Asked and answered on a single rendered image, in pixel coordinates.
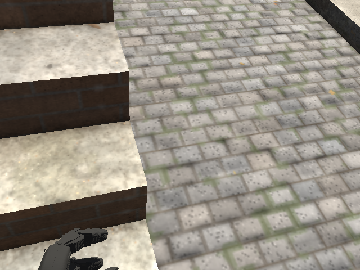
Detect robot left hand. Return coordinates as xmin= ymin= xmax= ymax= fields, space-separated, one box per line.
xmin=38 ymin=228 xmax=118 ymax=270

